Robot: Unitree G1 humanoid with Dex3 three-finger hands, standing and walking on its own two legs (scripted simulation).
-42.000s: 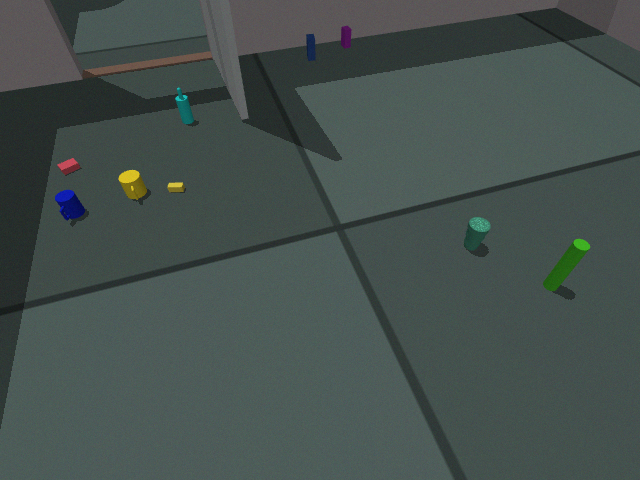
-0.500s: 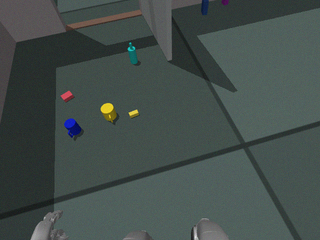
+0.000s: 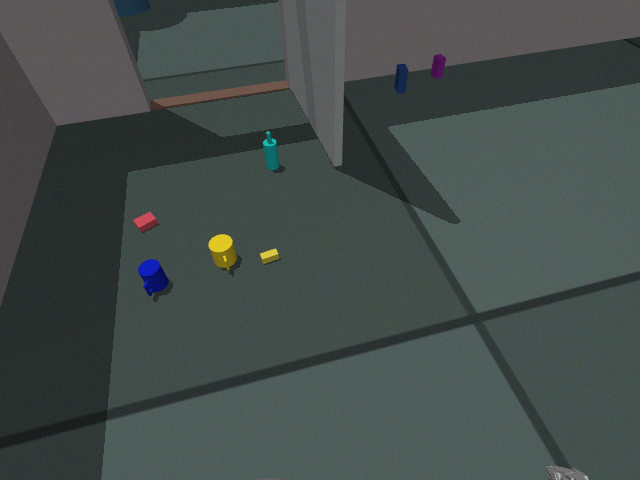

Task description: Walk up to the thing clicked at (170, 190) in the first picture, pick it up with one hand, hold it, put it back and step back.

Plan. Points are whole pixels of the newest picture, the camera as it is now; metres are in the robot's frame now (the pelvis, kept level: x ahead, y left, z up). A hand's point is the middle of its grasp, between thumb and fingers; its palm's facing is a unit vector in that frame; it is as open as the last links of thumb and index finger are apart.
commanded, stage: step back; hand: left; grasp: from above
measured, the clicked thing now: (269, 256) +1.04 +0.27 -0.75
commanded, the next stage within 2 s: stand in 0.70 s
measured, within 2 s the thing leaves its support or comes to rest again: neither
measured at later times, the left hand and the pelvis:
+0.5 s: hand out of the picture +0.12 +0.29 -0.15, palm faces -0.05 -0.92 -0.38, open 7.4 cm; pelvis +0.04 +0.02 +0.00, yaw -2 degrees
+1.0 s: hand (160, 459) +0.18 +0.26 -0.14, palm faces -0.06 -0.94 -0.32, open 7.4 cm; pelvis +0.06 +0.02 +0.01, yaw -2 degrees
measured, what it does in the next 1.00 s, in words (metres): steps on the spot: left foot, then right foot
